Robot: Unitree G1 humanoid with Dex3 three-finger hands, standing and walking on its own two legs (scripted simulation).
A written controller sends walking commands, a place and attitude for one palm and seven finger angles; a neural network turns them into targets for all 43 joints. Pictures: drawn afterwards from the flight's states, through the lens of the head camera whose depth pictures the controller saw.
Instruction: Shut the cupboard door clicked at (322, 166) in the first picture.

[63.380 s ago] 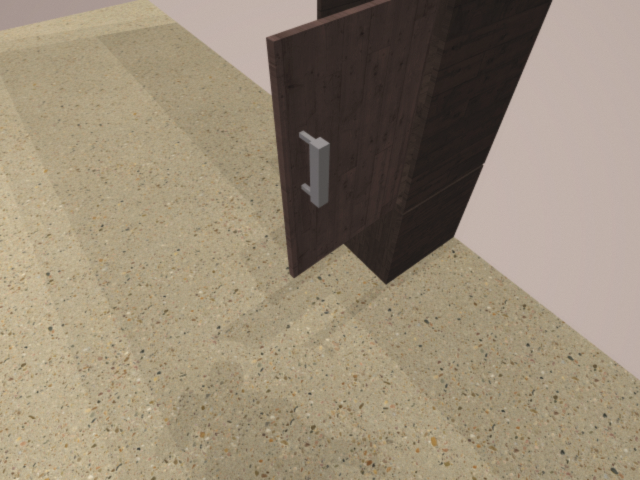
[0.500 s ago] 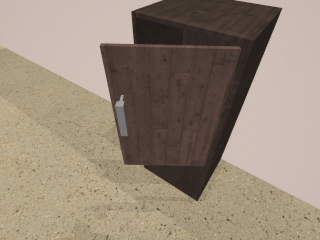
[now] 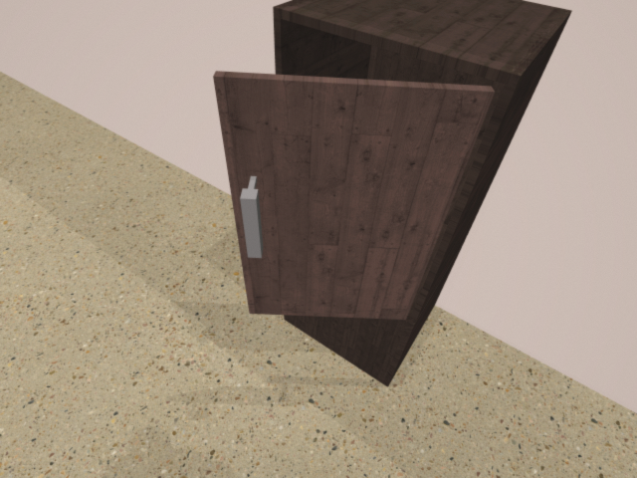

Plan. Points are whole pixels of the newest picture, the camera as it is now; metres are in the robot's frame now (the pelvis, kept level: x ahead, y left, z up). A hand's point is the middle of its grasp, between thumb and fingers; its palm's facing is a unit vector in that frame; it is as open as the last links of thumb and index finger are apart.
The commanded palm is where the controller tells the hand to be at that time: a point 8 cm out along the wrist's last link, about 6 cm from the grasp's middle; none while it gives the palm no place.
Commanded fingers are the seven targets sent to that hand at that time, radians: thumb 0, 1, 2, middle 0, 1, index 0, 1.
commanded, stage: shuffle to correct the standing spot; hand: left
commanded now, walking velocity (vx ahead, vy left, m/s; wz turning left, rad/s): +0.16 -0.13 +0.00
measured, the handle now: (254, 217) +0.53 +0.15 +0.01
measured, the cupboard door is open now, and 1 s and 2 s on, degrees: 34 34 34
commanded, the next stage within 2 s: come to a stop and stand still in 0.30 s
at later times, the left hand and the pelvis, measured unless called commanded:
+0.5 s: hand out of the picture +0.06 +0.12 -0.18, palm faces -0.03 -0.99 -0.14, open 7.4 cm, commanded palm none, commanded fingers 0.00 0.90 0.90 -0.20 -0.30 -0.20 -0.30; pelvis +0.06 -0.04 +0.00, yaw -3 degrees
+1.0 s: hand out of the picture +0.10 +0.16 -0.19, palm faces +0.04 -0.98 -0.18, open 7.3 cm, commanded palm none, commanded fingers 0.00 0.90 0.90 -0.20 -0.30 -0.20 -0.30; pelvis +0.05 -0.02 +0.00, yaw -1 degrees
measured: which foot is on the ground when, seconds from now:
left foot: down 0.00-1.00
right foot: down 0.00-0.34, up 0.36-0.52, down 0.54-0.88, up 0.90-1.00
